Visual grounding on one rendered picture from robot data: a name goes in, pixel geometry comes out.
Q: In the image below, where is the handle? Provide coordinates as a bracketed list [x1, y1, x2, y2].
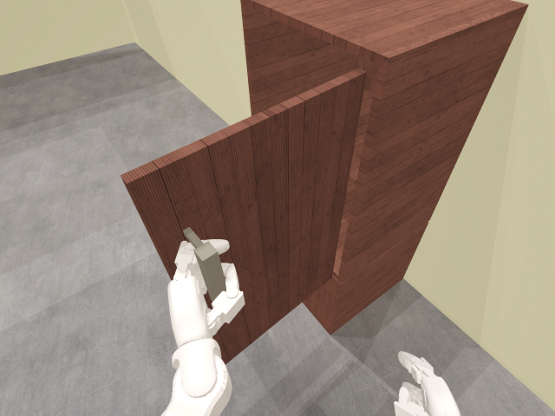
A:
[183, 227, 226, 301]

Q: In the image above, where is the robot left forearm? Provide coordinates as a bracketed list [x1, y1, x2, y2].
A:
[161, 338, 232, 416]

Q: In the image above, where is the cupboard door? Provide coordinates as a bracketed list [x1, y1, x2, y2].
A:
[121, 68, 367, 364]

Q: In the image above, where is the right robot hand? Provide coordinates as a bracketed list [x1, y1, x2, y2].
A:
[394, 351, 460, 416]

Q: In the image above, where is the left robot hand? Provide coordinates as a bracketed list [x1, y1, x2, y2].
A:
[167, 239, 245, 348]

